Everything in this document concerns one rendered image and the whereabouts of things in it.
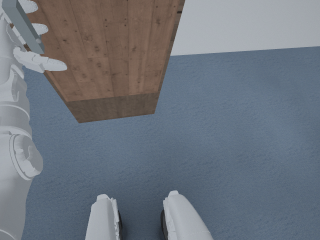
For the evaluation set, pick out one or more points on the cupboard door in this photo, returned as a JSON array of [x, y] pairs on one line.
[[111, 48]]

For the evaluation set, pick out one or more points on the robot left hand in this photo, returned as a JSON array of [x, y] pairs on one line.
[[10, 38]]

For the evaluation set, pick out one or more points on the right robot thigh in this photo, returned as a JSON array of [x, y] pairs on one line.
[[187, 222]]

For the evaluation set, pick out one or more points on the left robot thigh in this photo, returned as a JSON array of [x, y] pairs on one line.
[[103, 218]]

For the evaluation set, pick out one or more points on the robot left forearm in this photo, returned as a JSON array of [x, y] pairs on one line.
[[14, 104]]

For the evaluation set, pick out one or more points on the robot thigh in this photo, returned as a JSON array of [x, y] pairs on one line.
[[103, 218], [187, 222]]

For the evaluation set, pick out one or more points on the left robot upper arm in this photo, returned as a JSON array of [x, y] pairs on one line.
[[20, 162]]

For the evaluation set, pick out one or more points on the handle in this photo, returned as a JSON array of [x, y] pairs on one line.
[[18, 17]]

